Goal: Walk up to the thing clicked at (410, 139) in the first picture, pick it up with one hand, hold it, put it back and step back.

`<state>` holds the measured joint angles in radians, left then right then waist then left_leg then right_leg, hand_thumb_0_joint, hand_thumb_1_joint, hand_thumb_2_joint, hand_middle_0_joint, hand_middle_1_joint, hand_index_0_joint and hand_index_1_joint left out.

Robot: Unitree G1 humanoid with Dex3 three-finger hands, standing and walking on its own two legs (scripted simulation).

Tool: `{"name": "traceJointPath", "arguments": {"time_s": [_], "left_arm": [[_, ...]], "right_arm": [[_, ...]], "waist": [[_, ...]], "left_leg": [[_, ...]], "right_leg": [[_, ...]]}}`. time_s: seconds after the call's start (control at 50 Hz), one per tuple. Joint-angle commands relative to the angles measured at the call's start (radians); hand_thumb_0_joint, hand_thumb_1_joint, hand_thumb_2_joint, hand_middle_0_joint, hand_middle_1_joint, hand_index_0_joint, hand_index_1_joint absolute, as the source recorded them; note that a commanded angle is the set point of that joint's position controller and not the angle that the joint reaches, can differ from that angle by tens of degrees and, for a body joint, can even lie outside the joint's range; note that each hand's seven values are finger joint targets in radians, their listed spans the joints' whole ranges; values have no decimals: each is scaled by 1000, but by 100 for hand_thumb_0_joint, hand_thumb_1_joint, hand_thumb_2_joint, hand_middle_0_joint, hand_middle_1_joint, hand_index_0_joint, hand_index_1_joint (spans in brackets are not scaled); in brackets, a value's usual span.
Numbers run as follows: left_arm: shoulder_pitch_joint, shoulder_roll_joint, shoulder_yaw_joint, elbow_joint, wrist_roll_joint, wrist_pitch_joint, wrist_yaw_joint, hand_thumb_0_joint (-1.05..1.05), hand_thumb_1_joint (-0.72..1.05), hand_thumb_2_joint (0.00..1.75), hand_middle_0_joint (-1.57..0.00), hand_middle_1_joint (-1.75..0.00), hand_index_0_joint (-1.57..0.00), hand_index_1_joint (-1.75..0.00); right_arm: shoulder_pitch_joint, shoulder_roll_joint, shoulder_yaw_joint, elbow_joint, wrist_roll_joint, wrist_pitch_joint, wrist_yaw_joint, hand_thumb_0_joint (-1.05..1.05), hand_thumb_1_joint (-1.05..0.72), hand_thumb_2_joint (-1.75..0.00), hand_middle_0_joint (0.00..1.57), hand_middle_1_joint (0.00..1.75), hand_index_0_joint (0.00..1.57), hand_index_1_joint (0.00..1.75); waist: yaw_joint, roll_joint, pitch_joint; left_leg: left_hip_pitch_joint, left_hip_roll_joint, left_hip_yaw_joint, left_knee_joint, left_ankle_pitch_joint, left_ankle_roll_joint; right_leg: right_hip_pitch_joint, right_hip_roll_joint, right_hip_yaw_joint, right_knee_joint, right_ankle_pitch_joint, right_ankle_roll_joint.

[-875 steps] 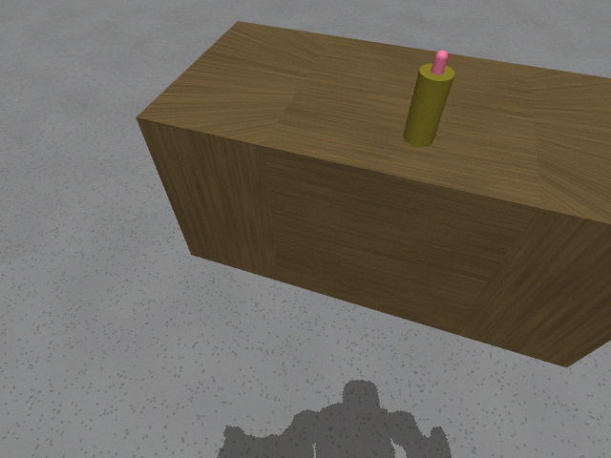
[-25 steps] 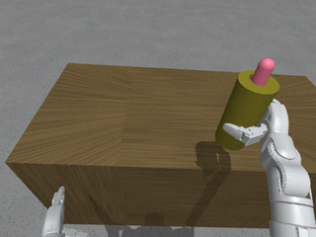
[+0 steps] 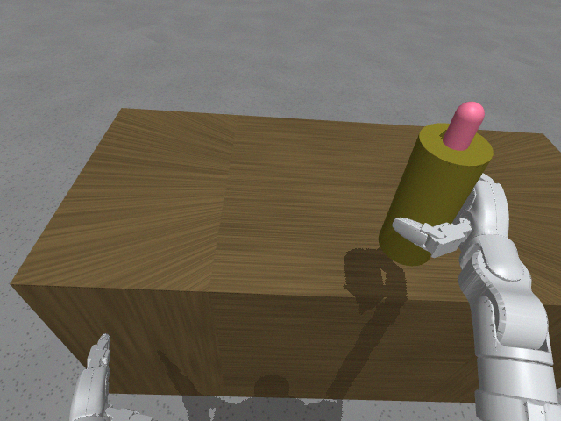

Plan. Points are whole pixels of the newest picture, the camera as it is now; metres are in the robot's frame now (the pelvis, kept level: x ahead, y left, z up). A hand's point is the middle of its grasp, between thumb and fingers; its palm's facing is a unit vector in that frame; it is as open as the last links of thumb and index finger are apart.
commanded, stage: hold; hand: right
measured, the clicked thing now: (433, 187) +0.33 -0.16 +0.20
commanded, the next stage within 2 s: crouch in 0.72 s
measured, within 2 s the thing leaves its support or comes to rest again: neither
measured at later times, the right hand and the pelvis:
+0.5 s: hand (432, 206) +0.33 -0.17 +0.17, palm faces +0.18 +0.98 -0.02, open 10.9 cm; pelvis +0.00 +0.00 +0.00, yaw +0 degrees
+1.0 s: hand (429, 207) +0.34 -0.18 +0.16, palm faces +0.19 +0.98 -0.01, open 10.9 cm; pelvis +0.00 +0.00 +0.00, yaw +0 degrees
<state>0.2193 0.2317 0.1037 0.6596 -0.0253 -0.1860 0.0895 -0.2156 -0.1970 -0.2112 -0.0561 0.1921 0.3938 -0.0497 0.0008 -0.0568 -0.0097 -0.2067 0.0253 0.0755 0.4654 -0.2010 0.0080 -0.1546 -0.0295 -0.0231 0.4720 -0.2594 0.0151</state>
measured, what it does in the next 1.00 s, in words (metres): stands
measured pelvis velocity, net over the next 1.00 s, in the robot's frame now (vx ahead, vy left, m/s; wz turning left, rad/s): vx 0.00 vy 0.00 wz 0.00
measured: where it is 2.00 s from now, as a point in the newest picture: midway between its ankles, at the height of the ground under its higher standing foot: outside the picture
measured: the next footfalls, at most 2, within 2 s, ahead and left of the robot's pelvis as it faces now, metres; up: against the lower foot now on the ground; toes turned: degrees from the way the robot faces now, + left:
none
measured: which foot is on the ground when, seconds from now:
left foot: down 0.00-1.00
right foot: down 0.00-1.00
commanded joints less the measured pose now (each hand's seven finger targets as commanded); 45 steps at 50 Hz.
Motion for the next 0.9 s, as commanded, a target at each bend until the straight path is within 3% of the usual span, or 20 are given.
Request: {"name": "traceJointPath", "arguments": {"time_s": [0.0,0.04,0.08,0.12,0.16,0.24,0.26,0.3,0.34,0.42,0.46,0.5,0.56,0.58,0.6,0.68,0.76,0.78,0.8,0.88], "left_arm": [[-128,117,42,-165,4,-59,13,0,-56,6,-5,-5,-4,-5],[-175,158,52,-241,3,-71,17,0,-55,6,-5,-5,-4,-5],[-115,98,16,-135,3,-57,8,0,-55,5,-5,-5,-4,-5],[-144,95,18,-176,5,-59,11,0,-55,6,-5,-5,-4,-5],[-147,134,46,-193,6,-67,13,0,-56,6,-5,-5,-4,-5],[-152,118,29,-188,6,-73,19,0,-55,6,-5,-5,-4,-5],[-143,81,5,-162,7,-72,17,0,-56,6,-5,-5,-4,-5],[-148,171,69,-209,8,-72,28,0,-55,6,-5,-5,-4,-5],[-103,111,29,-140,8,-64,17,0,-55,6,-5,-5,-4,-5],[-140,149,63,-170,9,-66,14,0,-55,6,-5,-5,-4,-5],[-105,72,6,-95,5,-61,5,0,-56,6,-5,-5,-4,-5],[-187,136,46,-170,4,-74,14,0,-55,6,-5,-5,-4,-5],[-148,100,19,-129,7,-68,14,0,-56,6,-5,-4,-4,-5],[-182,163,65,-204,8,-76,26,0,-55,6,-5,-5,-4,-5],[-163,150,51,-171,9,-76,24,0,-55,5,-4,-4,-4,-5],[-130,85,-3,-163,6,-65,19,0,-55,5,-5,-4,-4,-5],[-113,137,49,-142,10,-64,23,0,-55,6,-5,-4,-4,-5],[-135,141,44,-174,7,-71,23,0,-55,6,-5,-4,-4,-5],[-130,112,26,-152,8,-72,19,0,-54,6,-5,-6,-5,-5],[-133,75,-8,-144,9,-82,14,0,-55,5,-4,-4,-4,-4]], "right_arm": [[-466,-183,-74,-313,15,-126,-3,0,-12,-130,125,142,130,142],[-419,-209,-100,-254,7,-118,-5,0,-10,-130,124,142,130,142],[-433,-175,-68,-277,11,-125,0,0,-11,-128,124,141,129,141],[-458,-160,-50,-338,13,-137,3,0,-11,-128,123,140,129,140],[-425,-180,-68,-357,13,-134,4,0,-12,-130,125,142,130,142],[-440,-199,-86,-299,9,-140,-3,0,-14,-127,124,140,129,140],[-479,-150,-36,-359,12,-145,0,0,-13,-128,124,140,129,140],[-417,-199,-93,-249,8,-130,-7,0,-10,-129,124,141,129,141],[-462,-190,-75,-312,9,-132,-2,0,-14,-129,125,142,130,142],[-453,-208,-94,-320,10,-127,0,0,-11,-129,124,141,129,141],[-476,-158,-47,-325,14,-126,8,0,-10,-129,124,141,129,141],[-428,-180,-78,-240,16,-117,7,0,-10,-128,123,140,129,140],[-504,-190,-73,-338,16,-127,4,0,-11,-129,124,142,130,142],[-465,-201,-91,-279,15,-120,1,0,-12,-129,125,142,130,142],[-450,-197,-89,-289,15,-120,-2,0,-11,-128,125,141,130,141],[-458,-181,-72,-302,12,-122,-3,0,-12,-127,124,140,129,140],[-455,-200,-84,-309,10,-113,-3,0,-10,-130,125,143,131,143],[-425,-200,-90,-266,9,-106,-2,0,-11,-130,125,143,131,143],[-469,-158,-43,-333,9,-109,1,0,-3,-133,121,143,128,143],[-460,-163,-67,-235,9,-106,2,0,-12,-124,123,137,128,137]], "waist": [[4,69,-229],[-2,80,-241],[-9,12,-210],[-8,29,-251],[-6,16,-281],[-7,48,-231],[-2,22,-217],[9,66,-215],[1,9,-227],[0,21,-243],[-3,14,-199],[0,63,-202],[-9,39,-223],[0,80,-261],[-19,77,-249],[-20,24,-245],[-1,17,-221],[-2,36,-201],[-1,19,-203],[1,58,-165]], "left_leg": [[73,-2,-20,-75,115,-23],[83,-9,-7,-68,132,-21],[61,-10,-6,-62,119,-12],[85,-6,-11,-67,123,-13],[91,-10,-8,-62,150,-11],[83,-7,-9,-73,125,-20],[64,-6,-13,-71,108,-16],[60,-13,-5,-74,114,-18],[62,-8,-9,-63,139,-14],[72,-11,-5,-65,142,-12],[51,-12,-7,-66,123,-11],[55,-12,-7,-74,105,-17],[60,-8,-11,-74,84,-14],[89,-4,-14,-79,98,-21],[92,-7,-7,-70,115,-19],[86,-9,-10,-64,123,-10],[62,-12,-9,-74,100,-11],[60,-13,-6,-77,99,-13],[53,-12,-9,-73,95,-12],[43,-10,-13,-86,55,-20]], "right_leg": [[45,33,5,-61,119,-36],[47,27,11,-65,138,-31],[34,26,12,-70,132,-26],[50,30,9,-66,135,-30],[72,27,10,-68,163,-26],[42,30,7,-65,128,-32],[42,31,8,-68,114,-31],[47,23,12,-72,122,-31],[55,29,8,-65,142,-28],[54,27,12,-69,149,-27],[38,27,12,-73,132,-28],[35,25,13,-73,110,-32],[45,30,11,-72,95,-33],[53,32,8,-66,107,-37],[45,30,12,-65,126,-34],[49,28,10,-68,142,-26],[49,27,10,-78,112,-28],[41,26,9,-78,109,-29],[43,27,9,-79,104,-27],[9,28,8,-76,59,-36]]}}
